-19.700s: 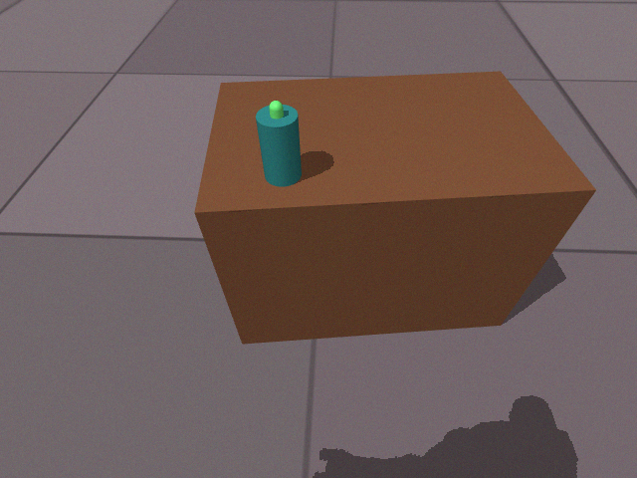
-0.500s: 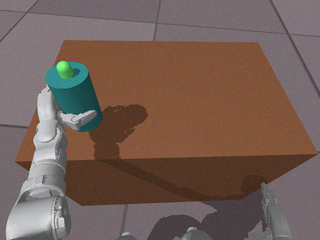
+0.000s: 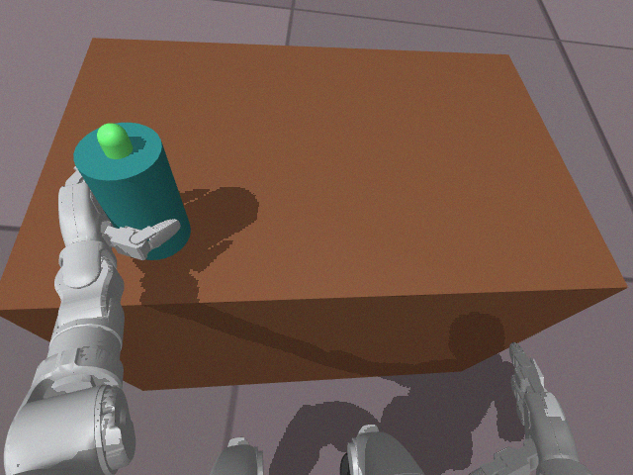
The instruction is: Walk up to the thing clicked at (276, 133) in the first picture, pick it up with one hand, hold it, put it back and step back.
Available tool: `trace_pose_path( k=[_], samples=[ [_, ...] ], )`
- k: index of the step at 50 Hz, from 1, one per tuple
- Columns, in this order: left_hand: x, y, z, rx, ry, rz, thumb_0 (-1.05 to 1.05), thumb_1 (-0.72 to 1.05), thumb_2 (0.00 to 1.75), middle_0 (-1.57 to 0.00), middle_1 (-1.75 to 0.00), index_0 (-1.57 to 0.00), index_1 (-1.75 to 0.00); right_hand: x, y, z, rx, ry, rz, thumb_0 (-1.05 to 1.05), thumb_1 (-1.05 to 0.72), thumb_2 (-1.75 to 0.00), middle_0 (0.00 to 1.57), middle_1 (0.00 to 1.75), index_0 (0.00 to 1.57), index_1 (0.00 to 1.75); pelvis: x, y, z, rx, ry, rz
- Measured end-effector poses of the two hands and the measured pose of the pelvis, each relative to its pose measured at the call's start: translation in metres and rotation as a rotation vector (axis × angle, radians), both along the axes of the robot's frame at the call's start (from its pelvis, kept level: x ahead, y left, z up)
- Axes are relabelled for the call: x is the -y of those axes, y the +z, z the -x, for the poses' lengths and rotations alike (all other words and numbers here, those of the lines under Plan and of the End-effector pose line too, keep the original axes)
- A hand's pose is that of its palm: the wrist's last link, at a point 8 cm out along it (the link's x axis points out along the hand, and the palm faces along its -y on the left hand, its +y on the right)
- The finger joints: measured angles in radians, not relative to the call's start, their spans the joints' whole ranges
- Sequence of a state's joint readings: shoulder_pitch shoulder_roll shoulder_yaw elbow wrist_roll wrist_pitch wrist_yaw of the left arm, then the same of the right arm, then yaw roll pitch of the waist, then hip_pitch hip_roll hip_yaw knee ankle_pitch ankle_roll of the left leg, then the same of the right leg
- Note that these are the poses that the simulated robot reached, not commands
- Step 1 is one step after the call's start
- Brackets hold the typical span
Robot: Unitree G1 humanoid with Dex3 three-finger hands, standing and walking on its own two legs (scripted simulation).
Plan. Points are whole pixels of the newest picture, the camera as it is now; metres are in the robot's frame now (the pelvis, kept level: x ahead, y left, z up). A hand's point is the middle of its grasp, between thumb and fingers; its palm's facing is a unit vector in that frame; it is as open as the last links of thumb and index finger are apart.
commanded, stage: lower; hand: left
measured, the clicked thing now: (137, 189) +0.46 +0.21 +0.06
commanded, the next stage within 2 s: loosen in 0.42 s
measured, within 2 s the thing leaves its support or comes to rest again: rests again in 0.28 s
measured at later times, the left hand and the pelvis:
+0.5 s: hand (140, 215) +0.46 +0.22 +0.01, palm faces +0.24 -0.97 -0.02, open 11.9 cm; pelvis +0.00 +0.00 -0.02, yaw +0 degrees
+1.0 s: hand (135, 210) +0.46 +0.22 +0.02, palm faces +0.24 -0.97 -0.01, open 15.0 cm; pelvis -0.01 +0.00 -0.02, yaw +0 degrees
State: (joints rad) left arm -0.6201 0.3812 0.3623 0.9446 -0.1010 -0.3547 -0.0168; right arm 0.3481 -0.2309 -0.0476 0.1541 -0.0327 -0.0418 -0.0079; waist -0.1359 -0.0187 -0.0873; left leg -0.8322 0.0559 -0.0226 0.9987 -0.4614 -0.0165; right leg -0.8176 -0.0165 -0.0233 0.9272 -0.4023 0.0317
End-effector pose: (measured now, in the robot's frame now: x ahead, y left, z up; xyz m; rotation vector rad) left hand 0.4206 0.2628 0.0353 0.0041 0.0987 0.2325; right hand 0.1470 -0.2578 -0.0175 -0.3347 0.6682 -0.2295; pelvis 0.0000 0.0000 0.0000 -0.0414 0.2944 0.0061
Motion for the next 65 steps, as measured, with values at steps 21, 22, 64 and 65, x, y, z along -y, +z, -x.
trace_pose_path(
  k=[21, 22, 64, 65],
  samples=[
    [-0.003, -0.024, -0.002, 0.021, 0.009, -0.011, 0.00, -0.61, 1.08, -0.59, -0.94, -0.62, -0.95, -0.006, -0.001, 0.000, -0.009, 0.037, 0.009, -0.01, 0.50, -0.07, 0.06, 0.05, 0.06, 0.05, 0.000, -0.015, 0.000, -0.039, 0.001, 0.004],
    [-0.003, -0.025, -0.002, 0.024, 0.012, -0.009, 0.00, -0.61, 1.08, -0.59, -0.94, -0.62, -0.95, -0.005, -0.001, 0.000, -0.008, 0.038, 0.013, -0.01, 0.50, -0.07, 0.06, 0.05, 0.06, 0.05, 0.000, -0.016, 0.000, -0.040, 0.002, 0.004],
    [-0.015, -0.008, -0.004, 0.085, 0.042, -0.006, -0.01, -0.61, 0.10, -0.16, -0.13, -0.17, -0.13, 0.005, 0.001, 0.013, 0.003, 0.027, 0.032, -0.01, 0.52, -0.06, 0.06, 0.05, 0.06, 0.05, 0.006, -0.024, 0.010, -0.047, 0.000, -0.002],
    [-0.018, -0.005, -0.004, 0.087, 0.046, -0.009, -0.01, -0.61, 0.09, -0.14, -0.12, -0.15, -0.12, 0.006, 0.002, 0.014, 0.002, 0.023, 0.033, -0.01, 0.52, -0.06, 0.06, 0.05, 0.06, 0.05, 0.006, -0.023, 0.010, -0.045, -0.001, -0.002]
  ],
)
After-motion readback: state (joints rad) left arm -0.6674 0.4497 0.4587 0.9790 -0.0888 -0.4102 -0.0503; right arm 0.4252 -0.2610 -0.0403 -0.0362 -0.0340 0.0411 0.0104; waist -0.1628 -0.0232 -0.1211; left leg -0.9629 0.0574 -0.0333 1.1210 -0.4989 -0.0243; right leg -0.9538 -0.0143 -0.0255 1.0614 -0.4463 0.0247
